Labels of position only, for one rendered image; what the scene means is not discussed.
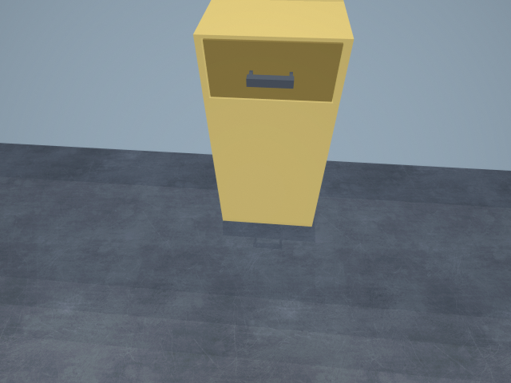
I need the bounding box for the cabinet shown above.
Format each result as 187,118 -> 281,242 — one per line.
193,0 -> 354,227

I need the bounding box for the handle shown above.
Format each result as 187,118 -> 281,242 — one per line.
246,70 -> 294,89

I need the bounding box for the drawer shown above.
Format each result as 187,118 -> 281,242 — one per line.
203,38 -> 343,102

